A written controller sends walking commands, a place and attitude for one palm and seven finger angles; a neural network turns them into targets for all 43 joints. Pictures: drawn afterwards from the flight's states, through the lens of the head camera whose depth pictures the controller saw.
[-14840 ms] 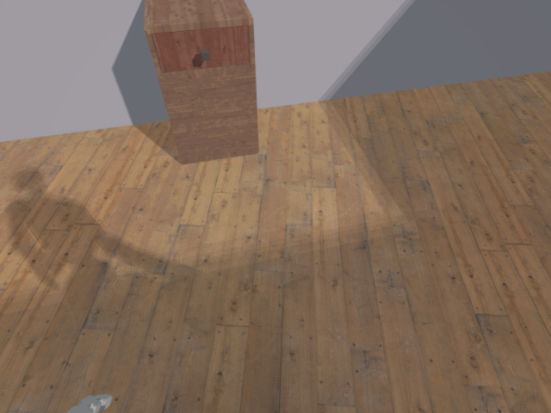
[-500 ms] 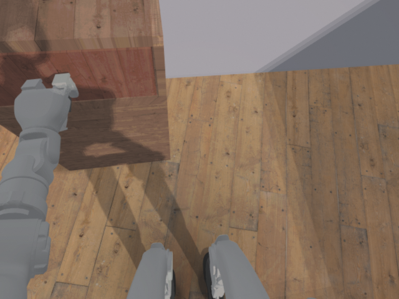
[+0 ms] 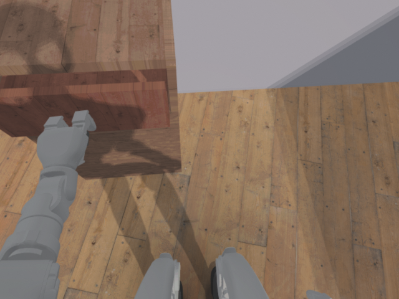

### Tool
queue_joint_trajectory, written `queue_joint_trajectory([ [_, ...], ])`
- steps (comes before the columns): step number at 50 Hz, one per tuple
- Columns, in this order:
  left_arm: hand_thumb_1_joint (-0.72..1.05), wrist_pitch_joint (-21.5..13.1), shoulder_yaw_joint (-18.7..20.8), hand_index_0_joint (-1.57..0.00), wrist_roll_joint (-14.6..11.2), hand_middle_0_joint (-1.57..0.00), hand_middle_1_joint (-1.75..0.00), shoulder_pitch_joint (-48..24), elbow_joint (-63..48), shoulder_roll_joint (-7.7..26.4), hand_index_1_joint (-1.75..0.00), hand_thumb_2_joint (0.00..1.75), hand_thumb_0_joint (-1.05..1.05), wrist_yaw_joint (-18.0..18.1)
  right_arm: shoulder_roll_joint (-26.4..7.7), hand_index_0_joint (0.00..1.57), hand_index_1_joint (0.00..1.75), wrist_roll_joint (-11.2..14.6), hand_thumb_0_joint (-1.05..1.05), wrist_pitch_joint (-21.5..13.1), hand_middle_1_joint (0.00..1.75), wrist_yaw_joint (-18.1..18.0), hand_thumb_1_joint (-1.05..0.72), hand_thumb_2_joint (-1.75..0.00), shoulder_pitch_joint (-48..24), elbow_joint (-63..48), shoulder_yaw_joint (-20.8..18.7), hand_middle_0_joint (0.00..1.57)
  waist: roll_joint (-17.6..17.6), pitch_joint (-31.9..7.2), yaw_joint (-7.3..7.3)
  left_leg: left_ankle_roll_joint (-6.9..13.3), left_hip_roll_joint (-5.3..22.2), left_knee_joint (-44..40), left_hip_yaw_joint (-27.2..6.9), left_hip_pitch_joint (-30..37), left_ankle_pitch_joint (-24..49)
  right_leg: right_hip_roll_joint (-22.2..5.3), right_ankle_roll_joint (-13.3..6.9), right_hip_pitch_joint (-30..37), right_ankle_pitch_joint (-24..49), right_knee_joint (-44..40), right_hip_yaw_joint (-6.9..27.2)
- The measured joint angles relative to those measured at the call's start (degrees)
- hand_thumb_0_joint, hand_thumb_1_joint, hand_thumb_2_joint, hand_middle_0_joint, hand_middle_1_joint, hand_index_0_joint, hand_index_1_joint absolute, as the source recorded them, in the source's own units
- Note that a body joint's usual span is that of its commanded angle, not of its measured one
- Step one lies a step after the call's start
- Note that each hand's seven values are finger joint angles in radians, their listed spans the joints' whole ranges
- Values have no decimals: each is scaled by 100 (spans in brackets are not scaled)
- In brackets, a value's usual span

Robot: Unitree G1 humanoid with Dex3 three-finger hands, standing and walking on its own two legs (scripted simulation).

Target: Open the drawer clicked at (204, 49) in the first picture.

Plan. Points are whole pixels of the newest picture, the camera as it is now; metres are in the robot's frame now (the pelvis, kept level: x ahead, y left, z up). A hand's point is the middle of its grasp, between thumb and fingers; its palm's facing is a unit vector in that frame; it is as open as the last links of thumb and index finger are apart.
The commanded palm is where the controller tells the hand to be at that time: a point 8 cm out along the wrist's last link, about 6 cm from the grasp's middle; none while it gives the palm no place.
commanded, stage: pull the drawer open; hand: left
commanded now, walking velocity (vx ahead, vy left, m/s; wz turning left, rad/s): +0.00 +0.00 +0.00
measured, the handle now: (79, 129) +0.46 +0.27 -0.05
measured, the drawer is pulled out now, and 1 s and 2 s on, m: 0.05 0.16 0.27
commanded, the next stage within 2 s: none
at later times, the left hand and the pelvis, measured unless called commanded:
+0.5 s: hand (74, 176) +0.36 +0.27 -0.07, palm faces -0.05 -0.07 -1.00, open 6.7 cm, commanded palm +0.33 +0.27 -0.01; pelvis +0.00 -0.01 +0.01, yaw +0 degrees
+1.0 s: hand (72, 206) +0.30 +0.26 -0.07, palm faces -0.04 -0.07 -1.00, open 6.7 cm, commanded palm +0.27 +0.26 -0.01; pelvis +0.00 -0.01 +0.01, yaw +0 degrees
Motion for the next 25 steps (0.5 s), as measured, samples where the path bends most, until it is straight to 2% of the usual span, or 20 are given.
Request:
queue_joint_trajectory([
  [12,64,-15,-48,-26,-22,-41,-135,516,-323,-145,-136,75,2,90,-2,21,30,26,0,-11,30,-51,-90,-90,-171,-93,-4,20,-58,-18,100,-27,-2,-112,19,208,10,0,-34,173,-14,-47,24],
  [25,64,56,-10,-27,-50,-41,-135,1216,-906,-293,-135,74,2,143,13,21,30,40,0,-13,30,-74,-91,-90,-196,-130,-35,20,-44,-17,144,-32,12,-150,75,347,-2,17,-41,274,-26,-42,80],
])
